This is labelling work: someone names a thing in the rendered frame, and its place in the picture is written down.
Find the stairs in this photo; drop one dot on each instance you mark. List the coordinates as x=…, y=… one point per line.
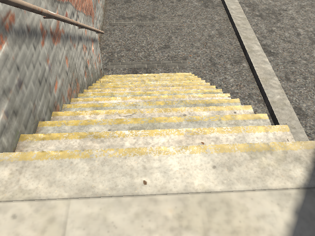
x=152, y=110

